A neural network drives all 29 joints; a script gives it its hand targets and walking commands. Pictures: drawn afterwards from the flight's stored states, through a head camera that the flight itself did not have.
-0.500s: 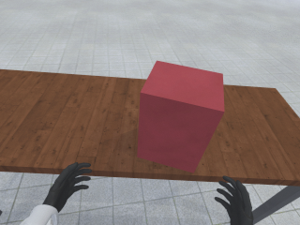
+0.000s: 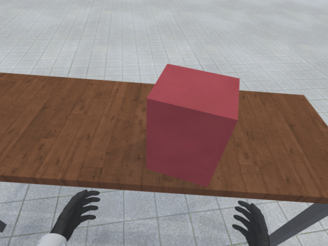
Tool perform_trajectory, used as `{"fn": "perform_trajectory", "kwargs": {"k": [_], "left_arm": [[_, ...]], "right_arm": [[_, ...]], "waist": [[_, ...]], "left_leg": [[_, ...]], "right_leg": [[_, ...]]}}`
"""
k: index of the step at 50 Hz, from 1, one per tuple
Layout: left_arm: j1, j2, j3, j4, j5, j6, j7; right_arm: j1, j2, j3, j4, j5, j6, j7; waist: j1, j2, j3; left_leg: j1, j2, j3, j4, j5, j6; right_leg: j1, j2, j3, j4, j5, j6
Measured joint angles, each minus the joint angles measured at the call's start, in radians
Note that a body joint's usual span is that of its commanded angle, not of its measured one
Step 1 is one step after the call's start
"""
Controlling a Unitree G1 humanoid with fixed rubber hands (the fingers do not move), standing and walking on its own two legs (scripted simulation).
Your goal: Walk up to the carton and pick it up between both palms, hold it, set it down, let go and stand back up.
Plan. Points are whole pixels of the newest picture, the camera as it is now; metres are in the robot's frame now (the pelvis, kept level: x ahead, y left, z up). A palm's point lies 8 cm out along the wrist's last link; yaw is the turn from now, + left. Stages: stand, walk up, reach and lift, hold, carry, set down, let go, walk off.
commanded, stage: set down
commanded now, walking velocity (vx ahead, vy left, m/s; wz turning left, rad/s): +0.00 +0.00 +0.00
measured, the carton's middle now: (188, 128) +0.43 -0.04 +0.07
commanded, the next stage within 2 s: let go in 1.72 s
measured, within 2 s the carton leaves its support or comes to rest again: neither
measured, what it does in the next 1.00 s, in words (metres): stands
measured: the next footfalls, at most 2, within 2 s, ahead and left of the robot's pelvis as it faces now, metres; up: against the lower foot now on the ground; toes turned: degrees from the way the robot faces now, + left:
none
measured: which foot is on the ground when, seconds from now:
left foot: down 0.00-1.00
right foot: down 0.00-1.00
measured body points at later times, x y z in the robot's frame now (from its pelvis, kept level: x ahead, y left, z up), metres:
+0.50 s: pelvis -0.01 -0.02 +0.00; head -0.01 +0.00 +0.45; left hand +0.17 +0.22 -0.04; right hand +0.17 -0.20 -0.02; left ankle -0.04 +0.12 -0.74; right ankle +0.02 -0.15 -0.74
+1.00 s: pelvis +0.00 -0.01 +0.00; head -0.01 +0.00 +0.45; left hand +0.16 +0.22 -0.06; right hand +0.16 -0.22 -0.06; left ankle -0.04 +0.12 -0.74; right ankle +0.02 -0.15 -0.74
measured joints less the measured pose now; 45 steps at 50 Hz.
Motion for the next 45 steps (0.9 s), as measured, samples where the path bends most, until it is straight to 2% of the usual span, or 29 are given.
{"fn": "perform_trajectory", "kwargs": {"k": [11, 22, 45], "left_arm": [[-0.044, 0.002, 0.009, 0.101, 0.003, 0.0, -0.004], [-0.071, 0.007, 0.013, 0.156, 0.025, 0.004, 0.001], [-0.09, -0.034, 0.005, 0.284, 0.087, 0.02, 0.033]], "right_arm": [[-0.028, -0.005, 0.014, 0.086, -0.023, -0.036, 0.004], [-0.073, -0.009, 0.016, 0.187, -0.027, -0.084, 0.022], [-0.125, -0.051, -0.044, 0.402, -0.066, -0.151, 0.096]], "waist": [[-0.002, -0.01, 0.016], [0.003, -0.023, 0.02], [0.009, -0.015, 0.009]], "left_leg": [[-0.011, 0.009, -0.007, -0.019, 0.02, -0.017], [-0.021, 0.012, -0.012, -0.017, 0.024, -0.022], [-0.006, 0.009, -0.003, -0.022, 0.018, -0.019]], "right_leg": [[-0.025, 0.009, -0.008, 0.017, -0.001, -0.015], [-0.037, 0.012, -0.012, 0.025, -0.001, -0.02], [-0.028, 0.008, -0.005, 0.026, -0.008, -0.017]]}}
